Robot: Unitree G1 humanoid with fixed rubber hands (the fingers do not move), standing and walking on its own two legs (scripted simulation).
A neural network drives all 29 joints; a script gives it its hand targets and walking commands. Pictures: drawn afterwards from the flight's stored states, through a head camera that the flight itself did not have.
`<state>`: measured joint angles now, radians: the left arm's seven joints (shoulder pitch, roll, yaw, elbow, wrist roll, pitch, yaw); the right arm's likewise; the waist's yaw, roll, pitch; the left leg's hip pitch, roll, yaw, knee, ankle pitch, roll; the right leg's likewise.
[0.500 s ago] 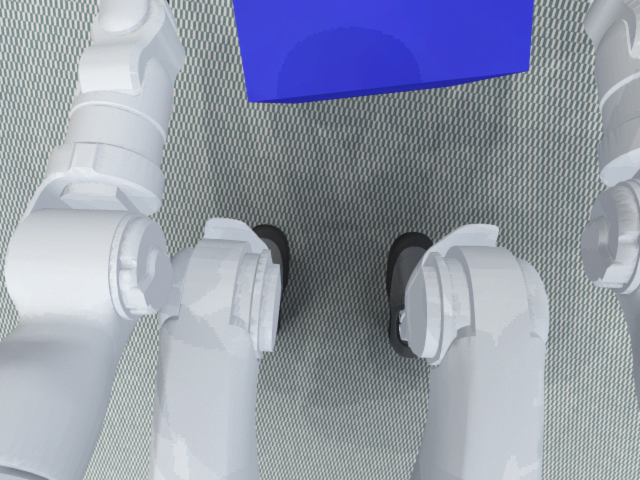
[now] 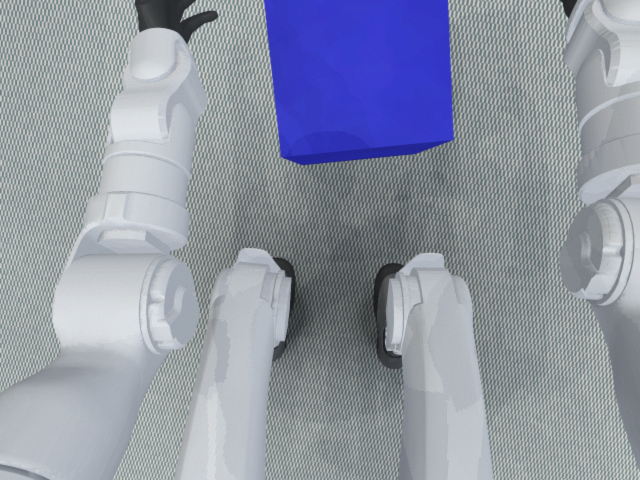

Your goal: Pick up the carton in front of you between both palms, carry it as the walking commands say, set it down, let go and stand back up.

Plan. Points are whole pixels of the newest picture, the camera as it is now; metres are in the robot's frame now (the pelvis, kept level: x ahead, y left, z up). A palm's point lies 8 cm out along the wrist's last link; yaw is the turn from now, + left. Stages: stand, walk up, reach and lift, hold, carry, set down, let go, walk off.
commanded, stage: set down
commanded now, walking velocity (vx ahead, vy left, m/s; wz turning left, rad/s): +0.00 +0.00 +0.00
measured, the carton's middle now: (355, 87) +0.54 -0.04 -0.34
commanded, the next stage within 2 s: let go in 0.54 s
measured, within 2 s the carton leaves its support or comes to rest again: neither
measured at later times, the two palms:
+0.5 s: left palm out of the picture +0.53 +0.15 +0.04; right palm out of the picture +0.57 -0.24 +0.04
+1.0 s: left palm out of the picture +0.43 +0.19 +0.15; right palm out of the picture +0.44 -0.25 +0.14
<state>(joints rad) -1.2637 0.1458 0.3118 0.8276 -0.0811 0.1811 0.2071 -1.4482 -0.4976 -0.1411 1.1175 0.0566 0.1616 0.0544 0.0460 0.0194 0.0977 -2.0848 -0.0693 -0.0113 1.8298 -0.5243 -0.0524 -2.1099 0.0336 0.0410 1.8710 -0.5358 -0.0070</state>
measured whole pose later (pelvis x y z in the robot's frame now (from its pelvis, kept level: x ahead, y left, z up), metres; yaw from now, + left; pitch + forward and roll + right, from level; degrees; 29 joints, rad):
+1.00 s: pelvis +0.08 +0.00 +0.25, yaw -4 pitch +34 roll +0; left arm -0.42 0.15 0.19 0.57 0.06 0.09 -0.03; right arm -0.53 -0.24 -0.23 0.67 -0.07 0.09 0.04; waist 0.03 0.02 -0.07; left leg -1.11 -0.03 -0.05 0.81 -0.30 -0.02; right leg -1.12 0.05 0.06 0.82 -0.29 0.00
